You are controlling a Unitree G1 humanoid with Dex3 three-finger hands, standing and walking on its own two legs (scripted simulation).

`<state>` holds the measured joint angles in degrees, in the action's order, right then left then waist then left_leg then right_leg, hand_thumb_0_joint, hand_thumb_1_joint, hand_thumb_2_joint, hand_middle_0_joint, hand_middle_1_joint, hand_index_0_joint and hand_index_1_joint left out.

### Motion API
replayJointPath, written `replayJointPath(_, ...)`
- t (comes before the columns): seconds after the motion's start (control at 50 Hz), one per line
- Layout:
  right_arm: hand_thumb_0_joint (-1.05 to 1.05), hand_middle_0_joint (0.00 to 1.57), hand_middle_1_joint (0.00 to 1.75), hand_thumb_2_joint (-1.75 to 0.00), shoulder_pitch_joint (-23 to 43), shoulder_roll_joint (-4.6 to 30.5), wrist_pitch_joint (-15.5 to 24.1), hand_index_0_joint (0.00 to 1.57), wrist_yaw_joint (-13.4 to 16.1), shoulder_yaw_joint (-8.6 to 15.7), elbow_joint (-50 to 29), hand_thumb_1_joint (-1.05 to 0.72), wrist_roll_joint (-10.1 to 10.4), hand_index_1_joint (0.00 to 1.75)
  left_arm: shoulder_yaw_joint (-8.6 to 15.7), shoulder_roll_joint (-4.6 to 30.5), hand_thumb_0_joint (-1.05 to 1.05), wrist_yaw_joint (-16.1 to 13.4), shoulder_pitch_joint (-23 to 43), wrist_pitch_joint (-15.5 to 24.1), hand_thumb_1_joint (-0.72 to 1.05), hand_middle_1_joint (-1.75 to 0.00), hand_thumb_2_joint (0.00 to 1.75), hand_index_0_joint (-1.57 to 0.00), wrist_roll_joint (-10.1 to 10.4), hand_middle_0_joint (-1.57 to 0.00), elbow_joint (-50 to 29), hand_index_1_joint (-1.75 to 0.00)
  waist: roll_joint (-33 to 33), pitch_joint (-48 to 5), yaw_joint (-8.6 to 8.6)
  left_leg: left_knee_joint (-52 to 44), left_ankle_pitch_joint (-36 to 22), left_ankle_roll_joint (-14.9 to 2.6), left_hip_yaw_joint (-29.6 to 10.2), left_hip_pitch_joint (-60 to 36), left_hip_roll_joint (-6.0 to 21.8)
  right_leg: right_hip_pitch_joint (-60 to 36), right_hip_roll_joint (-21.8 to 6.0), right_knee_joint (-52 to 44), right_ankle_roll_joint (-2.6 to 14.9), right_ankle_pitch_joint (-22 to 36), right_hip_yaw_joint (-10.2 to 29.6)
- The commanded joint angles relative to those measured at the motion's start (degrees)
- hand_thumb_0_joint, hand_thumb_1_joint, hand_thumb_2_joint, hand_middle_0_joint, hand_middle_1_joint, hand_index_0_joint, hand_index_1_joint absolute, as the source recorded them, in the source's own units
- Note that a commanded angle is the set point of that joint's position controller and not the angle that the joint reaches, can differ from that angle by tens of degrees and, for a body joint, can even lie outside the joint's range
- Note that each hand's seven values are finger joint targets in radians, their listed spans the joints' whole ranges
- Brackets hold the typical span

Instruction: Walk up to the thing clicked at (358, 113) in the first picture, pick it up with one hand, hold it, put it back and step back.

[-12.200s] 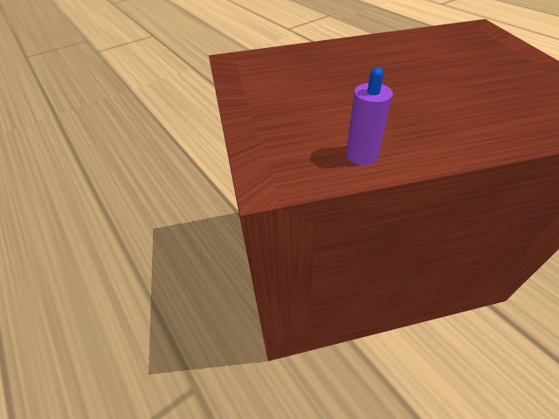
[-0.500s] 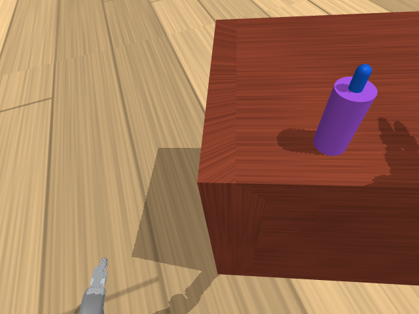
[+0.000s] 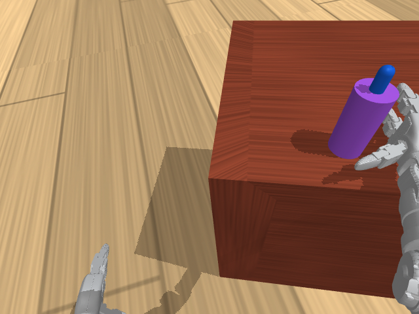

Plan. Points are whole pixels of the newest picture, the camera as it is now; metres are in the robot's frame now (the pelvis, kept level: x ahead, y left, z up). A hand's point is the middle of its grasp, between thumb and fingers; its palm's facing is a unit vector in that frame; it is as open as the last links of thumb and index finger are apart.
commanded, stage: close in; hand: right
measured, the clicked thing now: (363, 112) +0.45 -0.21 +0.15
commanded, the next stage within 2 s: rest palm in 0.14 s
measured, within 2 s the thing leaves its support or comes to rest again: leaves its support in 1.18 s
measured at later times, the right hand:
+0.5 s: hand (357, 132) +0.44 -0.21 +0.12, palm faces +0.18 +0.98 +0.04, open 17.3 cm
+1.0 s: hand (355, 135) +0.44 -0.21 +0.10, palm faces +0.20 +0.98 +0.02, open 10.3 cm
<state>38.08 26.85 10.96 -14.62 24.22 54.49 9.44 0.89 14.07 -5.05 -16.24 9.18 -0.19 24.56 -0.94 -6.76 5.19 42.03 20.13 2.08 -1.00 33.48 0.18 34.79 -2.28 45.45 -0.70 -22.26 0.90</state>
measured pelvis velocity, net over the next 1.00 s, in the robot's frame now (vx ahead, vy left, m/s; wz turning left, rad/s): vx -0.01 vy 0.00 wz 0.01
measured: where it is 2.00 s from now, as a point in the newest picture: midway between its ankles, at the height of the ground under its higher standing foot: outside the picture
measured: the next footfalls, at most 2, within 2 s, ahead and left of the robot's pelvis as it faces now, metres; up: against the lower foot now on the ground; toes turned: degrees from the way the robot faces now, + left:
none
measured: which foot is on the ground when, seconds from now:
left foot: down 0.00-1.00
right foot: down 0.00-1.00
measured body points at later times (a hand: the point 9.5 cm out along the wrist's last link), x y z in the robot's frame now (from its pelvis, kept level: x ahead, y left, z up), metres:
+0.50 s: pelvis -0.01 +0.00 +0.00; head +0.03 +0.00 +0.45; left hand +0.14 +0.26 -0.05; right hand +0.42 -0.26 +0.12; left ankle +0.00 +0.15 -0.71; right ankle +0.00 -0.12 -0.71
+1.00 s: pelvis -0.01 +0.00 +0.00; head +0.04 +0.00 +0.45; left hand +0.13 +0.26 -0.06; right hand +0.42 -0.26 +0.11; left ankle +0.00 +0.15 -0.71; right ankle +0.00 -0.12 -0.71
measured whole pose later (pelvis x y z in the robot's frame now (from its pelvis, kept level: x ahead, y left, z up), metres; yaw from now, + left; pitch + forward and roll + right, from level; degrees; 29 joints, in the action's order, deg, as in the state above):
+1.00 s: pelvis -0.01 +0.00 +0.00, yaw +1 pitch +11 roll +1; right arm 37.3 21.1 9.5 -5.0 22.6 50.7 7.2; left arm 2.3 12.4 -0.7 -20.6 4.5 0.5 18.2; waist -0.9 -5.8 4.8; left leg 44.1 20.7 2.1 -2.1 34.0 0.5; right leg 34.2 -1.9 45.9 -0.6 -22.2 -0.1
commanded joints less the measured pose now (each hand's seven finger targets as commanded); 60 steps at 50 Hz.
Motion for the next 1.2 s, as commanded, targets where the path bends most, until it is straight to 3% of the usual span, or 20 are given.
replayJointPath(0.0,0.00,0.03,0.05,-0.06,19.97,17.84,3.40,0.04,3.32,4.75,-13.93,0.58,0.85,0.05,4.79,8.44,0.00,0.20,-5.77,1.57,-0.54,-0.05,0.03,-0.06,0.68,-0.05,-10.33,-0.04,-1.00,-16.35,-0.65,-4.02,-16.58,-1.35,2.34,-8.72,-1.57,-11.19,1.29,-5.85,1.25,17.10,-1.28)
replayJointPath(0.06,0.00,0.02,0.05,-0.06,22.14,14.96,3.10,0.03,4.99,2.86,-16.00,0.59,0.06,0.05,6.06,7.90,0.00,1.26,-4.52,0.97,-0.53,-0.05,0.03,-0.06,0.81,-0.05,-12.14,-0.04,-3.46,-13.24,-0.64,-4.34,-12.26,-1.74,1.86,-6.19,-1.53,-10.27,1.27,-6.61,1.15,12.79,-1.54)
replayJointPath(0.12,0.00,0.00,0.05,-0.07,27.00,10.91,3.72,0.01,5.46,-0.97,-21.16,0.61,-0.66,0.05,3.15,4.83,0.00,2.06,0.27,1.37,-0.54,-0.05,0.03,-0.06,0.72,-0.05,-14.10,-0.04,-7.20,-18.28,-1.44,-3.02,-14.50,-2.01,1.34,-6.87,-1.23,-12.45,1.19,-5.23,0.77,15.69,-1.68)
replayJointPath(0.2,0.00,0.00,0.05,-0.06,28.58,11.91,3.39,0.01,6.35,-0.66,-21.63,0.61,-0.76,0.05,6.65,8.98,0.00,1.05,1.74,1.36,-0.55,-0.05,0.04,-0.06,0.86,-0.05,-14.24,-0.05,-5.03,-22.98,-0.39,-2.30,-17.23,-1.77,1.30,-8.35,-1.09,-13.76,1.10,-3.78,1.12,17.77,-1.27)
replayJointPath(0.26,0.00,0.00,0.06,-0.09,27.70,10.71,2.53,0.01,7.13,-0.94,-21.39,0.57,-0.55,0.06,5.09,8.05,0.00,1.21,0.95,1.01,-0.60,-0.06,0.08,-0.04,1.12,-0.06,-15.94,-0.08,-4.63,-25.69,-0.97,-2.30,-18.57,-1.75,1.75,-9.90,-1.17,-15.47,1.11,-4.08,0.82,19.82,-1.02)
replayJointPath(0.34,0.00,0.05,0.05,-0.05,20.26,8.26,0.79,0.06,7.95,-1.01,-15.90,0.58,-0.35,0.05,5.97,8.34,0.00,1.49,-4.58,-0.12,-0.59,-0.05,0.08,-0.04,1.37,-0.06,-14.88,-0.07,0.57,-19.61,-0.50,-3.43,-17.04,-1.32,2.55,-9.87,-1.39,-13.60,1.16,-5.61,1.10,17.78,-1.23)
replayJointPath(0.42,0.00,0.33,0.21,-0.06,18.75,7.85,0.35,0.34,9.09,-0.03,-16.68,0.56,-0.53,0.21,3.69,4.76,0.00,2.83,-6.45,-1.26,-0.56,-0.06,0.06,-0.05,1.34,-0.06,-13.42,-0.06,0.47,-12.51,-1.40,-4.03,-14.53,-1.25,2.07,-8.60,-1.04,-8.81,1.60,-6.29,1.50,14.36,-1.98)
replayJointPath(0.5,0.00,0.52,0.29,-0.08,25.61,9.02,1.62,0.53,9.89,-0.71,-18.12,0.60,-1.81,0.30,6.79,7.11,0.00,2.83,-1.91,-1.08,-0.55,-0.05,0.05,-0.05,1.14,-0.05,-14.23,-0.05,-0.82,-11.98,0.48,-3.66,-11.28,-1.52,1.42,-4.95,-0.96,-9.76,1.21,-6.03,1.65,10.91,-1.68)
replayJointPath(0.62,0.00,0.59,0.35,-0.13,32.65,9.38,3.49,0.59,9.67,-2.33,-20.89,0.54,-2.32,0.35,6.15,7.61,0.00,1.99,-1.92,-0.02,-0.56,-0.06,0.06,-0.05,0.72,-0.05,-14.37,-0.06,-4.47,-23.06,1.20,-1.41,-16.66,-1.76,1.76,-5.51,-1.21,-15.77,0.81,-3.32,1.06,17.89,-0.76)
replayJointPath(0.7,0.00,0.72,0.49,-0.25,30.87,12.21,2.12,0.73,9.76,-0.07,-16.99,0.45,-2.42,0.49,5.25,7.50,0.00,2.08,-3.15,-0.27,-0.56,-0.05,0.06,-0.05,0.72,-0.05,-13.36,-0.06,-5.99,-25.32,-0.47,-1.77,-18.05,-1.76,1.81,-7.53,-0.91,-15.94,1.23,-3.70,0.77,19.52,-1.13)
replayJointPath(0.78,0.00,0.89,0.62,-0.35,20.93,5.73,0.27,0.90,9.09,-2.24,-10.28,0.36,-1.66,0.62,3.73,5.65,0.00,3.22,-4.49,-0.73,-0.55,-0.05,0.05,-0.05,0.90,-0.05,-12.50,-0.04,-3.24,-18.92,-1.26,-2.32,-16.87,-1.90,3.19,-6.91,-1.61,-12.92,0.79,-5.17,0.24,20.95,-0.83)
replayJointPath(0.84,0.00,0.99,0.73,-0.44,20.06,8.84,0.57,1.00,9.43,0.92,-13.98,0.28,-1.70,0.73,3.91,5.84,0.00,3.93,-1.04,-0.98,-0.55,-0.04,0.05,-0.05,0.96,-0.05,-15.30,-0.04,-1.32,-18.40,-2.70,-2.25,-16.43,-1.84,2.78,-8.67,-1.64,-10.41,0.72,-5.49,0.50,19.69,-1.11)
replayJointPath(0.92,0.00,1.09,0.88,-0.61,19.64,7.73,1.71,1.10,10.19,0.62,-13.04,0.13,-1.45,0.88,7.58,9.41,0.00,3.47,0.09,-0.88,-0.55,-0.04,0.05,-0.05,1.04,-0.04,-19.12,-0.04,3.49,-15.28,-0.74,-3.03,-12.69,-1.48,2.32,-8.26,-1.45,-8.22,0.94,-5.94,1.54,13.26,-1.23)
replayJointPath(0.94,0.00,1.10,0.90,-0.64,28.01,8.80,3.57,1.11,10.23,-0.17,-24.45,0.10,-1.26,0.90,7.43,8.58,0.00,3.21,-0.38,-0.74,-0.54,-0.04,0.04,-0.05,0.95,-0.04,-19.05,-0.04,0.84,-19.71,-0.67,-2.71,-13.67,-1.48,1.96,-9.06,-1.26,-10.76,0.95,-5.68,1.58,14.09,-1.41)
replayJointPath(0.96,0.00,1.13,0.93,-0.68,23.11,10.28,2.92,1.14,10.66,1.24,-13.25,0.04,-2.02,0.94,8.19,9.54,0.00,2.76,-1.93,-0.80,-0.54,-0.04,0.04,-0.05,1.18,-0.04,-18.05,-0.04,3.28,-16.46,0.37,-3.08,-12.74,-1.33,1.77,-7.24,-1.34,-10.30,0.96,-5.19,1.87,12.79,-1.51)
replayJointPath(1.0,0.00,1.17,1.01,-0.77,33.62,9.91,5.21,1.18,10.59,-1.05,-26.72,-0.04,-1.63,1.01,7.04,7.79,0.00,2.45,-1.42,-0.40,-0.54,-0.05,0.04,-0.05,1.09,-0.05,-20.00,-0.04,-1.34,-22.27,1.57,-2.51,-14.88,-1.37,1.33,-7.68,-1.14,-14.72,1.05,-4.47,1.77,14.55,-1.55)
replayJointPath(1.04,0.00,1.22,1.08,-0.85,21.06,4.58,3.28,1.23,10.68,-2.28,-9.70,-0.12,-2.04,1.08,4.24,4.48,0.00,2.70,-7.55,-0.81,-0.54,-0.05,0.04,-0.05,0.97,-0.05,-12.88,-0.04,0.72,-12.03,1.77,-2.73,-14.26,-1.32,1.61,-3.86,-1.25,-10.38,1.32,-4.08,1.82,13.94,-1.75)
replayJointPath(1.06,0.00,1.23,1.15,-0.93,21.63,4.10,3.15,1.24,10.31,-2.26,-11.63,-0.18,-1.94,1.16,4.52,4.59,0.00,2.98,-9.18,-1.13,-0.54,-0.05,0.03,-0.05,0.82,-0.05,-11.52,-0.04,-0.54,-13.30,1.79,-2.26,-14.70,-1.42,1.66,-3.37,-1.22,-10.60,1.18,-4.37,1.62,14.78,-1.45)
replayJointPath(1.1,0.00,1.28,1.22,-1.02,34.37,15.43,4.81,1.30,11.09,2.07,-25.29,-0.21,-2.82,1.22,6.28,7.50,0.00,2.49,-3.37,-0.81,-0.54,-0.05,0.04,-0.05,0.55,-0.05,-17.12,-0.04,-7.35,-25.18,0.29,-1.75,-17.40,-1.65,1.26,-6.78,-0.82,-16.27,1.02,-3.82,1.07,18.47,-1.52)
replayJointPath(1.18,0.00,1.34,1.32,-1.15,25.47,5.28,2.26,1.36,10.02,-2.98,-11.06,-0.33,-2.48,1.33,3.63,4.25,0.00,3.14,-5.85,-1.10,-0.53,-0.05,0.03,-0.06,0.74,-0.04,-10.34,-0.04,-4.68,-15.49,0.75,-1.92,-15.86,-1.75,1.99,-4.36,-1.15,-11.34,1.10,-4.25,0.79,17.39,-1.23)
